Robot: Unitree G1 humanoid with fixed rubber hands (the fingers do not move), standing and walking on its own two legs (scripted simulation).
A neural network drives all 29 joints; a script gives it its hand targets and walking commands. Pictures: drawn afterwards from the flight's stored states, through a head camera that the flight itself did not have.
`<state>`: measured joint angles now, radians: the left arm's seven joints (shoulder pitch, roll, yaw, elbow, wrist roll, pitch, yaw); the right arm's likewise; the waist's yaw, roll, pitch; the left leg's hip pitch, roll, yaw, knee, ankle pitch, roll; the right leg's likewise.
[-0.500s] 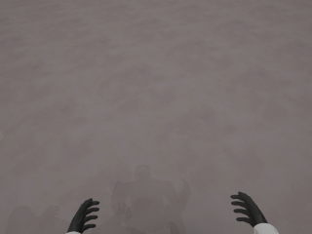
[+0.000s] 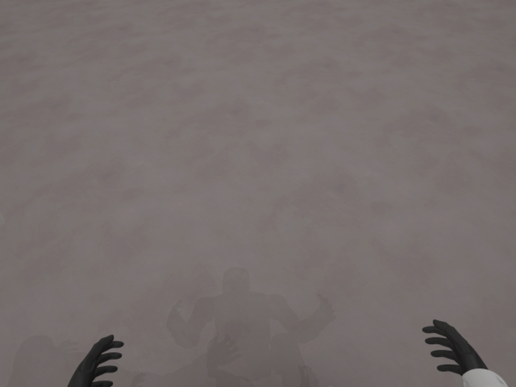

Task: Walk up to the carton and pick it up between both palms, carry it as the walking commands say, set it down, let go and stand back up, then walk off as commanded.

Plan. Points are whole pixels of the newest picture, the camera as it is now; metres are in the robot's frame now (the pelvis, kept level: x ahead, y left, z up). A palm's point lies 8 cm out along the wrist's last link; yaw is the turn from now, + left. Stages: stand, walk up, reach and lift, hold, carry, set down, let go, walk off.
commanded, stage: stand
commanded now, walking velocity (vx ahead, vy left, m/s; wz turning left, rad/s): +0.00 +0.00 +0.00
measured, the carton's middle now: out of the picture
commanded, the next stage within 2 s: walk up in 1.08 s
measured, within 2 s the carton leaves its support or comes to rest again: neither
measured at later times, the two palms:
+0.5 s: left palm out of the picture +0.12 +0.30 -0.07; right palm (482, 386) +0.13 -0.30 -0.07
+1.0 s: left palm out of the picture +0.10 +0.31 -0.07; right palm out of the picture +0.10 -0.31 -0.07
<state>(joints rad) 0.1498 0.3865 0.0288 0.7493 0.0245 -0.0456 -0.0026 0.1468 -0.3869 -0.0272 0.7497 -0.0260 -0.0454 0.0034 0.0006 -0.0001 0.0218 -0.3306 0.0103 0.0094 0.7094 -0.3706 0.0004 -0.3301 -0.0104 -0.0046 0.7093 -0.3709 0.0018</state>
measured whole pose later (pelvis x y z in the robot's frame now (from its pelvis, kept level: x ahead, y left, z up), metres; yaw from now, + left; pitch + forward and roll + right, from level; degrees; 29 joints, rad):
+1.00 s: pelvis +0.00 +0.00 +0.03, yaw +0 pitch -2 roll +0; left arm 0.09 0.40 0.00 1.05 0.01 -0.03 0.00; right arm 0.09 -0.39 -0.01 1.04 -0.01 -0.03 0.00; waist 0.00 0.00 0.04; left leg -0.14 0.01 0.01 0.37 -0.19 0.00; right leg -0.14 -0.01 0.00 0.37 -0.19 0.01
